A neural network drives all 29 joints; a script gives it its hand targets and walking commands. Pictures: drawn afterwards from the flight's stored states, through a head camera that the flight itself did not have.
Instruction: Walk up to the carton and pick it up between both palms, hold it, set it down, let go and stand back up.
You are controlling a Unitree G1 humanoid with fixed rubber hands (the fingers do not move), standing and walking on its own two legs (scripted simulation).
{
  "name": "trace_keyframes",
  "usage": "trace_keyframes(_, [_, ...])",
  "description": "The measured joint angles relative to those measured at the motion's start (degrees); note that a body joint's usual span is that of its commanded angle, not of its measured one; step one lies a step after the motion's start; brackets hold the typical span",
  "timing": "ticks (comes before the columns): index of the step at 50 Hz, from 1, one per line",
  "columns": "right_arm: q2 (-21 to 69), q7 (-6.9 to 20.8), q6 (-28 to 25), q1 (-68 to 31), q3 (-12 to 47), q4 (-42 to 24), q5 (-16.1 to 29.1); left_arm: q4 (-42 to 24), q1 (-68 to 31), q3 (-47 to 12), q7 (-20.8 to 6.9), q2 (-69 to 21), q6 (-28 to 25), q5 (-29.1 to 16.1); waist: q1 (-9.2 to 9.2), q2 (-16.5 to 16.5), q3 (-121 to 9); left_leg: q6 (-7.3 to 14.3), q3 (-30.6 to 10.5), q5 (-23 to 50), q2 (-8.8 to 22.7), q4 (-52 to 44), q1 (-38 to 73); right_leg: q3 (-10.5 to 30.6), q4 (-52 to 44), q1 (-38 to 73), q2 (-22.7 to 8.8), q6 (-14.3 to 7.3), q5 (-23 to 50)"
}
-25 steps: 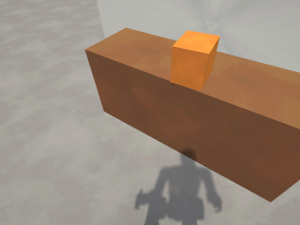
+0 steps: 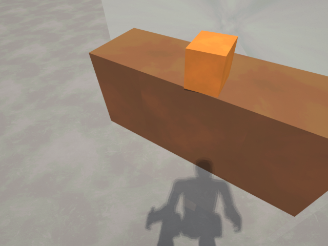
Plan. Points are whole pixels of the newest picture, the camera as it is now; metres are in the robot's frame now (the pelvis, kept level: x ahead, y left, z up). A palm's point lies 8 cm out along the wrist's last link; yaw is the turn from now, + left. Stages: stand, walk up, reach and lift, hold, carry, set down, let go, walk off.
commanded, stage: stand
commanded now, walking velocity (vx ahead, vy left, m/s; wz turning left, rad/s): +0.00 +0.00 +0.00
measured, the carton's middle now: (209, 63) +0.92 -0.16 -0.03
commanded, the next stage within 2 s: none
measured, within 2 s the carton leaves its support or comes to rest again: neither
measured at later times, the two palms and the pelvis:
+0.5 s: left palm out of the picture +0.06 +0.25 -0.12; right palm out of the picture +0.05 -0.25 -0.12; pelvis +0.01 +0.00 +0.00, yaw -1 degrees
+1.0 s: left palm out of the picture +0.06 +0.25 -0.12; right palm out of the picture +0.04 -0.25 -0.12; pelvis +0.01 +0.01 +0.00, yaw -1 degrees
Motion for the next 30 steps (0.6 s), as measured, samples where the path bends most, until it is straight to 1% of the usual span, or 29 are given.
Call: trace_keyframes(30, [0.0,-0.3,0.1,-0.2,0.0,2.6,0.2,2.8,-1.2,-0.3,0.5,0.1,0.1,0.0,-0.22,-0.4,0.3,0.2,1.1,-0.2,-0.1,-1.4,1.6,1.1,-0.9,1.0,0.0,0.3,0.0])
